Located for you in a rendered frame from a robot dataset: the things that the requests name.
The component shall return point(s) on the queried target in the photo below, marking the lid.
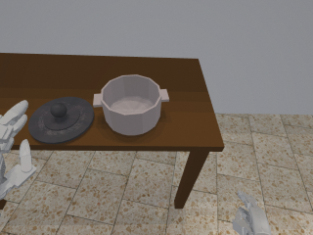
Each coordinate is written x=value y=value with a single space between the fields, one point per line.
x=47 y=129

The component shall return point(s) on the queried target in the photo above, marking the robot right hand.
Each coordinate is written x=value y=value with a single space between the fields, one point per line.
x=254 y=220

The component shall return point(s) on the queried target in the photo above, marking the robot left hand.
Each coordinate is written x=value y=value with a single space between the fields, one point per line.
x=10 y=125

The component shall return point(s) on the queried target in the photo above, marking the pot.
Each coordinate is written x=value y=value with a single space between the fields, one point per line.
x=131 y=104

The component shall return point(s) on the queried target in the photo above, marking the knob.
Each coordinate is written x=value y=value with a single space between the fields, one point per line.
x=58 y=110

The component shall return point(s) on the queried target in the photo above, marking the table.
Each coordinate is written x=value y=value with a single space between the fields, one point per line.
x=187 y=122

